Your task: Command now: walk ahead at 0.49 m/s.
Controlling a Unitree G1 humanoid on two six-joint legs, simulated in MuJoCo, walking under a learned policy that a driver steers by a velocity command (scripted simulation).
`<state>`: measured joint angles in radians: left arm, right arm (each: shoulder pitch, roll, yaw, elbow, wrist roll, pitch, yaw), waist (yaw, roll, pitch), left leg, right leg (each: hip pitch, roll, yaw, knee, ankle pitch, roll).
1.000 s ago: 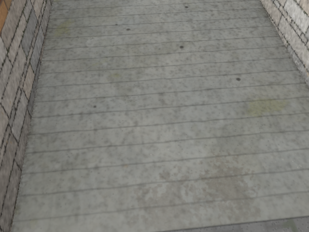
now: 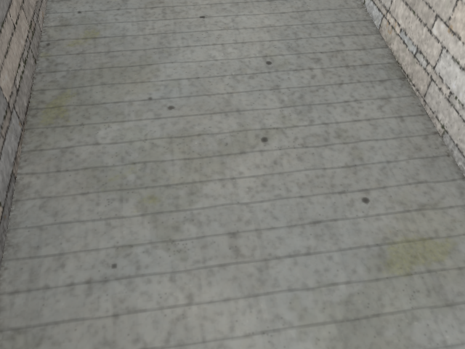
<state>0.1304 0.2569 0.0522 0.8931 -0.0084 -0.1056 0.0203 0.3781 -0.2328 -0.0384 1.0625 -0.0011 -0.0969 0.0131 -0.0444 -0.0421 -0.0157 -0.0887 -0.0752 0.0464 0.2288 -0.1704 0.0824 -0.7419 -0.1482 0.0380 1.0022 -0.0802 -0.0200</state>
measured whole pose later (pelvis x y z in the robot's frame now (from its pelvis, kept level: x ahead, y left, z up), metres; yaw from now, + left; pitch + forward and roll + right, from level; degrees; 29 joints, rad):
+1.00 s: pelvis +0.53 +0.01 +0.04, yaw +0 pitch +2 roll +1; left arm 0.17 0.27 0.05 0.92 -0.02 -0.07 0.01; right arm 0.34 -0.22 -0.03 1.01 -0.02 -0.10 0.02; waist -0.04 -0.04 -0.03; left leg -0.21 -0.04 0.09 0.33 -0.24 0.07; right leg -0.67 -0.12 0.01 1.17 -0.18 -0.05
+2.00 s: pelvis +1.02 -0.01 +0.06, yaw +0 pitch +2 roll +0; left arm 0.24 0.25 0.05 1.00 -0.01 -0.03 0.03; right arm 0.12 -0.22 -0.05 0.94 -0.01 -0.06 0.00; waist 0.00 -0.04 0.03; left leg -0.45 0.00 0.09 0.50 -0.17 0.06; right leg -0.43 -0.02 0.01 1.15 -0.49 0.03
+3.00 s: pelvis +1.09 -0.04 +0.08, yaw +0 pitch -1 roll +0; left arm 0.22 0.19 0.02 1.10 0.01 0.00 0.04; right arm 0.15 -0.20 -0.04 1.14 0.00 0.01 -0.06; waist -0.01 0.00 0.04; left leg -0.26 0.04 0.06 0.46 -0.27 -0.01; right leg -0.16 0.00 -0.03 0.41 -0.32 -0.01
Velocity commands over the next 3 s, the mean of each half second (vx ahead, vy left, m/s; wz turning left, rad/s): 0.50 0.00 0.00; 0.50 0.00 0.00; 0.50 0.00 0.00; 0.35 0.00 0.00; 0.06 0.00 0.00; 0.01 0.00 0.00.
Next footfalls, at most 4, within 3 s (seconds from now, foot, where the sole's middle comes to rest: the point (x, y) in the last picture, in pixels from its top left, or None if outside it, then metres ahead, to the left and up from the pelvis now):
0.22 right None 0.33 -0.16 -0.77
0.76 left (196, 320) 0.59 0.09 -0.74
1.30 right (271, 230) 0.88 -0.15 -0.72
1.84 left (198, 162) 1.17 0.09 -0.70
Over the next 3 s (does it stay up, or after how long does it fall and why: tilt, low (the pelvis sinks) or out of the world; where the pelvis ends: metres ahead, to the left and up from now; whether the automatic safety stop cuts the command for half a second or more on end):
stays up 1.09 -0.04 0.08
